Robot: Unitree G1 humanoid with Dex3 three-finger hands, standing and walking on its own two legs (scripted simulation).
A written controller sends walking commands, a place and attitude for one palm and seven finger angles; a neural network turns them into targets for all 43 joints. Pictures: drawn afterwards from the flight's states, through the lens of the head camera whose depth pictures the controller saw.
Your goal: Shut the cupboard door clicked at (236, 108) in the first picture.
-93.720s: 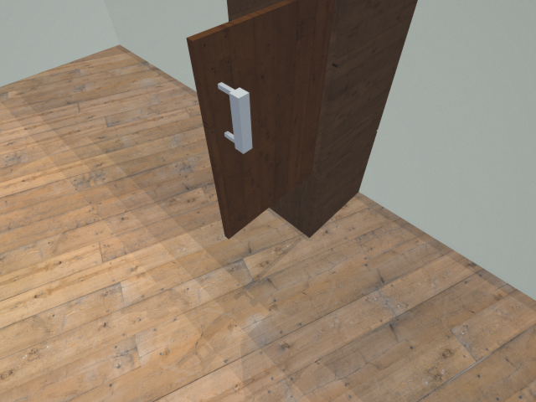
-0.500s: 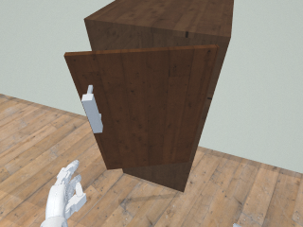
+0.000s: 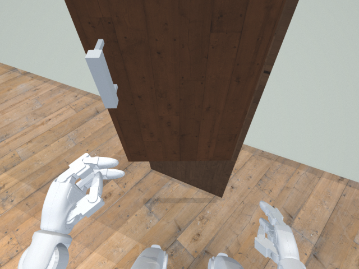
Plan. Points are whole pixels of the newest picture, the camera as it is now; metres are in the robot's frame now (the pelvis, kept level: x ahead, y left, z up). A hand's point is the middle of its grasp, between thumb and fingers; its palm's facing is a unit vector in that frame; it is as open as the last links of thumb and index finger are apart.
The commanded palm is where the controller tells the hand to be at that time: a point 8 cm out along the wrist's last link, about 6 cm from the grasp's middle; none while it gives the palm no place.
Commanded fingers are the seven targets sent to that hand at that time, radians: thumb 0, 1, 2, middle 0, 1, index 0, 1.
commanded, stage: raise the hand and make a fist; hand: left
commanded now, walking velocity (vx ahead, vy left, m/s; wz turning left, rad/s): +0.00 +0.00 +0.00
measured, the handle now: (106, 74) +0.47 +0.21 +0.17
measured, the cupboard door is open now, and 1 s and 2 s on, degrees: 25 25 25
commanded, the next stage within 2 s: bring the fist close to the handle in 1.24 s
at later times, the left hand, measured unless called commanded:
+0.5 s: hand (66, 178) +0.24 +0.22 +0.13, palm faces +0.11 -0.99 -0.03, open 3.1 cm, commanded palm +0.21 +0.27 +0.14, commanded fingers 0.00 0.90 0.90 -1.28 -1.48 -1.28 -1.48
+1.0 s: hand (57, 147) +0.27 +0.23 +0.18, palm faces +0.08 -1.00 -0.01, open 3.1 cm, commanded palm +0.24 +0.28 +0.18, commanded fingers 0.00 0.90 0.90 -1.30 -1.50 -1.30 -1.50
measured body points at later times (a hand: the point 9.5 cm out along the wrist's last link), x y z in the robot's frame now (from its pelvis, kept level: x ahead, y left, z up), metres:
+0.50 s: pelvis +0.02 +0.03 +0.04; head +0.05 +0.04 +0.49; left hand +0.23 +0.28 +0.13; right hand +0.20 -0.20 -0.02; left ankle +0.03 +0.12 -0.66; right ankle +0.03 -0.08 -0.66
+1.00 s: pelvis +0.03 +0.04 +0.06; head +0.03 +0.04 +0.51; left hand +0.26 +0.28 +0.18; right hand +0.21 -0.18 -0.01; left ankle +0.03 +0.12 -0.66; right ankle +0.03 -0.08 -0.66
